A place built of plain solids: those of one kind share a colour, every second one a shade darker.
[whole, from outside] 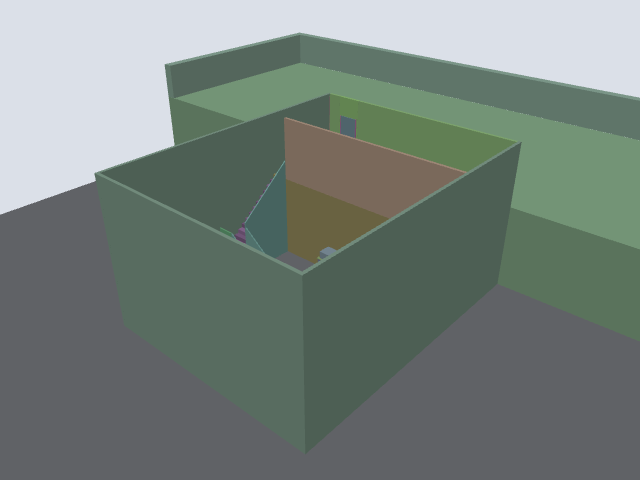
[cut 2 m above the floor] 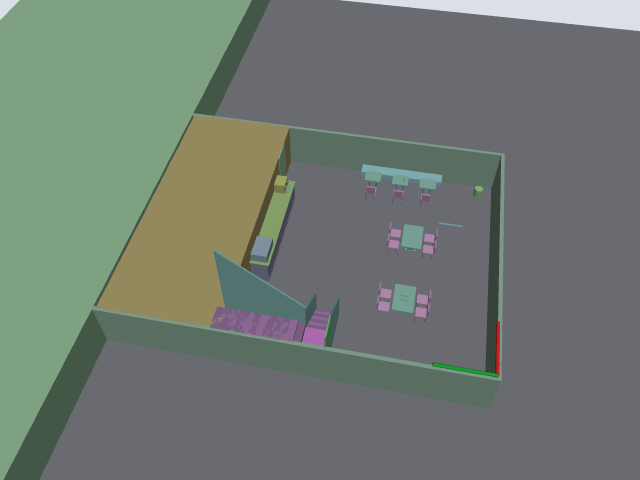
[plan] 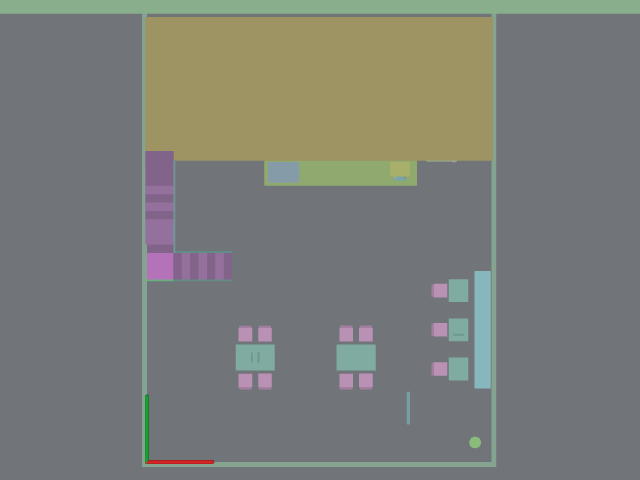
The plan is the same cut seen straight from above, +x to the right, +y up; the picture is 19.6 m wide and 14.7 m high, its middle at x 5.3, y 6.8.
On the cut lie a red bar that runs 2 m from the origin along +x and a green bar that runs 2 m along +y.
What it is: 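A cafe in the deep cellar of an old town house, fitted out in the 2010s to 2020s; 10.6 x 13.6 m; the hall a cellar under a ceiling 2.67 m high; over the flight a stairwell up to the entrance level's ceiling, 7.33 m over the hall's floor; the entrance level at street height, 4.18 m over the hall's floor, over the rear 4.3 m, with the street door 0.95 x 2.15 m and a glazed street front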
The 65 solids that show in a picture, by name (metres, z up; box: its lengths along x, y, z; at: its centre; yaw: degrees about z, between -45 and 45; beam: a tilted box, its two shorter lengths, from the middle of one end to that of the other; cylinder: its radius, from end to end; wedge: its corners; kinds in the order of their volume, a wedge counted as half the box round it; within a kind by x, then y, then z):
{
 "street_ground_1": {"box": [39.8, 12.65, 4.23], "at": [5.28, 20.05, 2.06]},
 "upper_1": {"box": [10.65, 4.4, 4.23], "at": [5.28, 11.43, 2.06]},
 "street_hedge_1": {"box": [0.6, 12.65, 2.2], "at": [-14.32, 20.05, 5.28]},
 "street_hedge_2": {"box": [39.8, 0.6, 2.2], "at": [5.28, 26.68, 5.28]},
 "wall_1": {"box": [0.15, 13.88, 7.38], "at": [-0.07, 6.79, 3.64]},
 "wall_2": {"box": [4.56, 0.15, 7.38], "at": [2.13, -0.07, 3.64]},
 "wall_3": {"box": [1.5, 0.15, 7.38], "at": [4.86, -0.07, 3.64]},
 "wall_4": {"box": [5.39, 0.15, 7.38], "at": [8.01, -0.07, 3.64]},
 "wall_5": {"box": [0.15, 13.88, 7.38], "at": [10.62, 6.79, 3.64]},
 "stair_step_1": {"box": [0.87, 0.51, 1.93], "at": [0.39, 6.66, 0.92]},
 "stair_step_2": {"box": [0.87, 0.51, 2.14], "at": [0.39, 6.92, 1.02]},
 "stair_step_3": {"box": [0.87, 0.51, 2.35], "at": [0.39, 7.17, 1.12]},
 "stair_step_4": {"box": [0.87, 0.51, 2.56], "at": [0.39, 7.43, 1.23]},
 "stair_step_5": {"box": [0.87, 0.51, 2.77], "at": [0.39, 7.69, 1.33]},
 "stair_step_6": {"box": [0.87, 0.51, 2.98], "at": [0.39, 7.95, 1.44]},
 "stair_step_7": {"box": [0.87, 0.51, 3.19], "at": [0.39, 8.2, 1.54]},
 "stair_step_8": {"box": [0.87, 0.51, 3.39], "at": [0.39, 8.46, 1.65]},
 "stair_step_9": {"box": [0.87, 0.51, 3.6], "at": [0.39, 8.72, 1.75]},
 "stair_step_10": {"box": [0.87, 0.51, 3.81], "at": [0.39, 8.97, 1.86]},
 "stair_step_11": {"box": [0.87, 0.56, 4.02], "at": [0.39, 9.25, 1.96]},
 "stair_step_12": {"box": [0.56, 0.83, 1.51], "at": [0.79, 6.0, 0.71]},
 "stair_step_13": {"box": [0.51, 0.83, 1.3], "at": [1.07, 6.0, 0.6]},
 "stair_step_14": {"box": [0.51, 0.83, 1.09], "at": [1.32, 6.0, 0.5]},
 "stair_step_15": {"box": [0.51, 0.83, 0.89], "at": [1.58, 6.0, 0.39]},
 "stair_step_16": {"box": [0.51, 0.83, 0.68], "at": [1.84, 6.0, 0.29]},
 "stair_step_17": {"box": [0.51, 0.83, 0.47], "at": [2.1, 6.0, 0.18]},
 "stair_step_18": {"box": [0.51, 0.83, 0.26], "at": [2.35, 6.0, 0.08]},
 "entrance_wall_1": {"box": [9.68, 0.15, 3.2], "at": [5.71, 9.3, 5.73]},
 "window_wall_1": {"box": [0.7, 0.15, 3.15], "at": [0.35, 13.65, 5.75]},
 "window_wall_2": {"box": [8.65, 0.15, 3.15], "at": [6.22, 13.65, 5.75]},
 "counter_1": {"box": [4.64, 0.7, 1.05], "at": [5.93, 8.87, 0.47]},
 "stair_landing_1": {"box": [0.86, 1.08, 1.72], "at": [0.38, 6.12, 0.81]},
 "stair_guard_1": {"wedge": [[0.81, 5.53, -0.02], [0.81, 5.53, 2.62], [0.81, 5.59, -0.02], [0.81, 5.59, 2.62], [2.61, 5.53, -0.02], [2.61, 5.53, 1.16], [2.61, 5.59, -0.02], [2.61, 5.59, 1.16]]},
 "stair_guard_2": {"wedge": [[0.81, 6.4, -0.02], [0.81, 6.4, 2.83], [0.81, 9.24, -0.02], [0.81, 9.24, 5.14], [0.87, 6.4, -0.02], [0.87, 6.4, 2.83], [0.87, 9.24, -0.02], [0.87, 9.24, 5.14]]},
 "stair_guard_3": {"wedge": [[0.86, 6.4, -0.02], [0.86, 6.4, 2.58], [0.86, 6.46, -0.02], [0.86, 6.46, 2.58], [2.61, 6.4, -0.02], [2.61, 6.4, 1.16], [2.61, 6.46, -0.02], [2.61, 6.46, 1.16]]},
 "street_door_wall_1": {"box": [1.2, 0.15, 3.15], "at": [1.3, 13.65, 5.75]},
 "bench_upholstered_1": {"box": [0.5, 3.6, 0.25], "at": [10.28, 4.05, 0.33]},
 "display_1": {"box": [0.96, 0.64, 0.38], "at": [4.19, 8.87, 1.23]},
 "meeting_table_1": {"box": [1.2, 0.8, 0.07], "at": [3.31, 3.2, 0.71]},
 "meeting_table_2": {"box": [1.2, 0.8, 0.07], "at": [6.41, 3.2, 0.71]},
 "meeting_table_3": {"box": [0.6, 0.7, 0.07], "at": [9.54, 2.85, 0.71]},
 "meeting_table_4": {"box": [0.6, 0.7, 0.07], "at": [9.54, 4.05, 0.71]},
 "meeting_table_5": {"box": [0.6, 0.7, 0.07], "at": [9.54, 5.25, 0.71]},
 "counter_top_1": {"box": [4.68, 0.78, 0.04], "at": [5.93, 8.85, 1.02]},
 "coffee_machine_1": {"box": [0.6, 0.45, 0.45], "at": [7.75, 8.97, 1.26]},
 "side_chair_1": {"box": [0.42, 0.42, 0.04], "at": [3.02, 2.5, 0.43]},
 "side_chair_2": {"box": [0.42, 0.42, 0.04], "at": [3.02, 3.9, 0.43]},
 "side_chair_3": {"box": [0.42, 0.42, 0.04], "at": [3.62, 2.5, 0.43]},
 "side_chair_4": {"box": [0.42, 0.42, 0.04], "at": [3.62, 3.9, 0.43]},
 "side_chair_5": {"box": [0.42, 0.42, 0.04], "at": [6.11, 2.5, 0.43]},
 "side_chair_6": {"box": [0.42, 0.42, 0.04], "at": [6.11, 3.9, 0.43]},
 "side_chair_7": {"box": [0.42, 0.42, 0.04], "at": [6.71, 2.5, 0.43]},
 "side_chair_8": {"box": [0.42, 0.42, 0.04], "at": [6.71, 3.9, 0.43]},
 "side_chair_9": {"box": [0.08, 0.38, 0.38], "at": [8.75, 2.85, 0.65]},
 "side_chair_10": {"box": [0.08, 0.38, 0.38], "at": [8.75, 4.05, 0.65]},
 "side_chair_11": {"box": [0.08, 0.38, 0.38], "at": [8.75, 5.25, 0.65]},
 "side_chair_12": {"box": [0.42, 0.42, 0.04], "at": [8.99, 2.85, 0.43]},
 "side_chair_13": {"box": [0.42, 0.42, 0.04], "at": [8.99, 4.05, 0.43]},
 "side_chair_14": {"box": [0.42, 0.42, 0.04], "at": [8.99, 5.25, 0.43]},
 "street_door_leaf_1": {"box": [0.95, 0.04, 2.15], "at": [1.3, 13.56, 5.25]},
 "stair_guard_landing_1": {"wedge": [[-0.05, 5.53, -0.02], [-0.05, 5.53, 2.62], [-0.05, 5.59, -0.02], [-0.05, 5.59, 2.62], [0.81, 5.53, -0.02], [0.81, 5.53, 2.62], [0.81, 5.59, -0.02], [0.81, 5.59, 2.62]]},
 "service_door_1": {"box": [0.95, 0.03, 2.1], "at": [9.03, 9.21, 1.0]},
 "plant_pot_1": {"cylinder": 0.18, "from": [10.05, 0.6, 0.0], "to": [10.05, 0.6, 0.38]},
 "counter_kick_1": {"box": [4.64, 0.012, 0.15], "at": [5.93, 8.51, 0.03]},
 "cable_protector_1": {"box": [0.1, 1.0, 0.07], "at": [8.01, 1.65, -0.01]}
}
